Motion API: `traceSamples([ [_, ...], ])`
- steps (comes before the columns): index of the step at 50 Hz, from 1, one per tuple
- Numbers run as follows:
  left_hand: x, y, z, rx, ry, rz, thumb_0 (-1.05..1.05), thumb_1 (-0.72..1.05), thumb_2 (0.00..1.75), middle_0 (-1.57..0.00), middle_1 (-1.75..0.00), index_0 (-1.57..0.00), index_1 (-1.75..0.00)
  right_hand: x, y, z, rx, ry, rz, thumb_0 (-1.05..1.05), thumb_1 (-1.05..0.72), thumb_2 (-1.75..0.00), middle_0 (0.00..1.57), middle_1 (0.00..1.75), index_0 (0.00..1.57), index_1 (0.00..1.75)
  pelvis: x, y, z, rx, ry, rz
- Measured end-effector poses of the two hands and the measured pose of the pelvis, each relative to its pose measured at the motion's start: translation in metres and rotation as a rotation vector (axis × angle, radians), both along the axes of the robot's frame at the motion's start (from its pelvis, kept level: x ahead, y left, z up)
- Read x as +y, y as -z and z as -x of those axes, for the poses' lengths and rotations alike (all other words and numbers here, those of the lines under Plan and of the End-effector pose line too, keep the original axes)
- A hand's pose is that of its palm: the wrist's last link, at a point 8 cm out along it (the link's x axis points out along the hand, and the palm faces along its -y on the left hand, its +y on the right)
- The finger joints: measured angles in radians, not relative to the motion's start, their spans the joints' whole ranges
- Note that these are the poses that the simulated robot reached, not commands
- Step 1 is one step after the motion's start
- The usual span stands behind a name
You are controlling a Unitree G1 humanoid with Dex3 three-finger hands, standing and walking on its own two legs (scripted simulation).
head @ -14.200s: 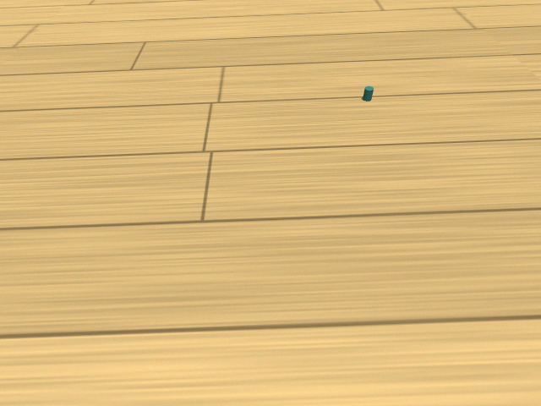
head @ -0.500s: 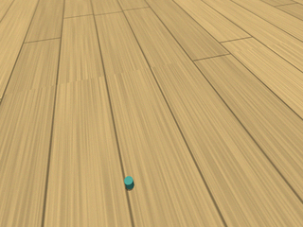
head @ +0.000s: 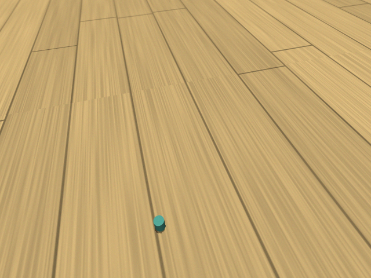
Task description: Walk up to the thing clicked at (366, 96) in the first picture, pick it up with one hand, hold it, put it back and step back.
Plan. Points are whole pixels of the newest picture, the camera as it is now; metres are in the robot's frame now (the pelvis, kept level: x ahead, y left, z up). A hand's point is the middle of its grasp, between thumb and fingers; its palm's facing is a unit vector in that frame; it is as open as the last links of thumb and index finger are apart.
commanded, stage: stand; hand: left
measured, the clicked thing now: (159, 223) +0.53 +0.18 -0.74
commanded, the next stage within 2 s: walk up in 0.52 s
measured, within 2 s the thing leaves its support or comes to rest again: neither
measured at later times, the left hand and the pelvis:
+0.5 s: hand out of the picture +0.07 +0.25 -0.16, palm faces -0.02 -0.94 -0.35, open 7.4 cm; pelvis +0.00 +0.00 +0.00, yaw +0 degrees
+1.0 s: hand out of the picture +0.14 +0.19 -0.15, palm faces -0.03 -0.92 -0.40, open 7.4 cm; pelvis +0.09 -0.07 -0.01, yaw -1 degrees
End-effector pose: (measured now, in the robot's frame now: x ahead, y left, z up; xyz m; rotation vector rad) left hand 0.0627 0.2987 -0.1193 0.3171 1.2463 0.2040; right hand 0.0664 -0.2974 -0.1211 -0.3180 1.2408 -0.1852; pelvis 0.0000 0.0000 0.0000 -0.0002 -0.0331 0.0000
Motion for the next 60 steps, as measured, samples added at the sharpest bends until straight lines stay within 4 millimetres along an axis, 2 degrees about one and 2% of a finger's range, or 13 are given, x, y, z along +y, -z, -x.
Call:
traceSamples([
  [28, 0.0, 0.0, -0.005, -0.005, -0.004, 0.005, 0.0, 0.91, 0.9, -0.2, -0.3, -0.2, -0.3, -0.001, 0.001, -0.007, -0.016, -0.005, -0.002, 0.01, -0.9, -0.9, 0.2, 0.3, 0.2, 0.3, -0.001, 0.002, -0.007, 0.002, 0.001, -0.002],
  [33, 0.003, 0.002, -0.013, 0.009, 0.005, -0.009, 0.0, 0.91, 0.9, -0.2, -0.3, -0.2, -0.3, -0.021, -0.002, 0.001, -0.054, 0.03, 0.02, 0.01, -0.9, -0.9, 0.2, 0.3, 0.21, 0.3, -0.014, 0.007, -0.02, 0.002, 0.02, -0.02],
  [36, -0.003, -0.001, -0.026, 0.007, 0.018, -0.021, 0.0, 0.91, 0.9, -0.2, -0.3, -0.2, -0.3, -0.044, -0.002, 0.01, -0.017, 0.046, 0.042, 0.01, -0.9, -0.9, 0.21, 0.3, 0.21, 0.3, -0.028, 0.01, -0.031, -0.003, 0.029, -0.031],
  [39, -0.016, -0.001, -0.042, 0.001, 0.044, -0.044, 0.0, 0.91, 0.9, -0.2, -0.3, -0.2, -0.3, -0.072, 0.006, 0.011, 0.023, 0.064, 0.055, 0.01, -0.9, -0.9, 0.21, 0.3, 0.21, 0.3, -0.045, 0.017, -0.045, -0.016, 0.044, -0.03],
  [41, -0.026, 0.0, -0.05, -0.012, 0.044, -0.066, 0.0, 0.91, 0.9, -0.2, -0.3, -0.2, -0.3, -0.088, 0.015, 0.006, 0.045, 0.076, 0.063, 0.01, -0.9, -0.9, 0.2, 0.3, 0.21, 0.3, -0.056, 0.024, -0.054, -0.026, 0.037, -0.006],
  [43, -0.038, -0.001, -0.055, -0.019, 0.04, -0.068, 0.0, 0.91, 0.9, -0.2, -0.3, -0.2, -0.3, -0.095, 0.017, -0.004, 0.063, 0.081, 0.062, 0.01, -0.9, -0.9, 0.2, 0.3, 0.2, 0.3, -0.062, 0.023, -0.062, -0.026, 0.035, -0.007],
  [50, -0.066, -0.011, -0.075, -0.045, 0.032, -0.054, 0.0, 0.9, 0.9, -0.2, -0.3, -0.2, -0.3, -0.095, 0.014, -0.055, 0.036, 0.033, 0.025, 0.01, -0.9, -0.9, 0.2, 0.3, 0.2, 0.3, -0.071, 0.013, -0.088, -0.013, 0.025, 0.003],
  [55, -0.067, -0.004, -0.094, -0.07, 0.033, -0.053, 0.0, 0.9, 0.9, -0.21, -0.3, -0.2, -0.31, -0.083, 0.018, -0.09, 0.011, -0.001, 0.01, 0.01, -0.9, -0.9, 0.2, 0.3, 0.2, 0.3, -0.07, 0.017, -0.099, -0.013, 0.016, 0.001],
  [60, -0.054, 0.013, -0.118, -0.091, 0.032, -0.044, 0.0, 0.9, 0.9, -0.21, -0.31, -0.2, -0.31, -0.068, 0.021, -0.119, -0.049, -0.019, 0.018, 0.01, -0.9, -0.9, 0.2, 0.3, 0.2, 0.3, -0.058, 0.029, -0.106, -0.011, 0.006, -0.01],
])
